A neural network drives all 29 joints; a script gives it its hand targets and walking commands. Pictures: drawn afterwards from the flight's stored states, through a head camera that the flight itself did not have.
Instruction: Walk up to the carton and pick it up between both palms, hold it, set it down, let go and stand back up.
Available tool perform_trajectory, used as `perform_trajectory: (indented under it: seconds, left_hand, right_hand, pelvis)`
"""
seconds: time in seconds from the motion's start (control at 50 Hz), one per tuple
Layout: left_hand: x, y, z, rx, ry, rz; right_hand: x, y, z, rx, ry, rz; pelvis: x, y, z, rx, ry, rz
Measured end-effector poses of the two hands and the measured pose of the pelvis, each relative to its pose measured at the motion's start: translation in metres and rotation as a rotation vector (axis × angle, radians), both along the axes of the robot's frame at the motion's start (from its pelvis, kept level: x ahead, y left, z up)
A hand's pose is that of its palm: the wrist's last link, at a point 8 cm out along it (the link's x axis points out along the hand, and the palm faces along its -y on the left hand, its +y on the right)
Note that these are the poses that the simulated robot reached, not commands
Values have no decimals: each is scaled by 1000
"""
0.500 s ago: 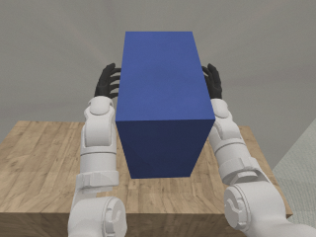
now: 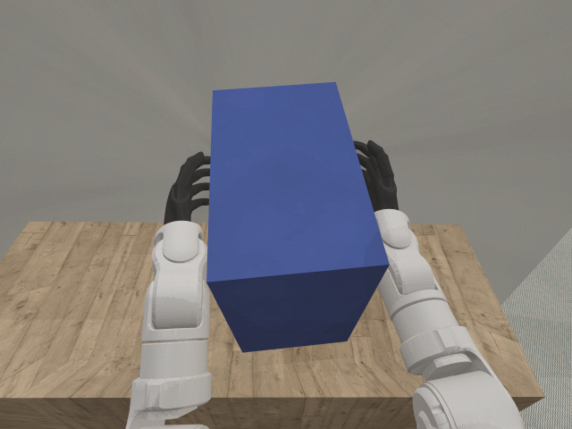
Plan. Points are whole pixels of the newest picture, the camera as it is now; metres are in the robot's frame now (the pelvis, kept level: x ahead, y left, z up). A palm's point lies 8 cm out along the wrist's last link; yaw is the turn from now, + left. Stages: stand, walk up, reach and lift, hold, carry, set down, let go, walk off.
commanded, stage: set down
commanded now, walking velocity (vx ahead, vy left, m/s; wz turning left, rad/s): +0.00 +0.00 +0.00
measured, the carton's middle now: (285, 227) +0.38 +0.00 +0.10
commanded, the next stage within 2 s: none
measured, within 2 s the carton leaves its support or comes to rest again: neither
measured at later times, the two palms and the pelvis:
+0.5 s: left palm (205, 235) +0.32 +0.10 +0.15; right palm (400, 233) +0.34 -0.16 +0.12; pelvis -0.03 +0.00 +0.00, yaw +0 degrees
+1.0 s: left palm (212, 233) +0.37 +0.10 +0.10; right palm (381, 228) +0.39 -0.15 +0.08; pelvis +0.01 +0.00 +0.00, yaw +0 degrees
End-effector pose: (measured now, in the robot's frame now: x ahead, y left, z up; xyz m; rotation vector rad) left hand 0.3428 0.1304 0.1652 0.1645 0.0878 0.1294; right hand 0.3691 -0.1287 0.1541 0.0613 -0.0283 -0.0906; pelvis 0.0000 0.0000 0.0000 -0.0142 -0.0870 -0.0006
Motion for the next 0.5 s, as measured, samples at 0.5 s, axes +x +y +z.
perform_trajectory:
  seconds: [0.5]
  left_hand:
    - [-19,-27,-18,-92,65,-19]
  right_hand:
    - [-33,-28,-31,57,84,-26]
  pelvis:
    - [-31,1,-2,-3,-44,0]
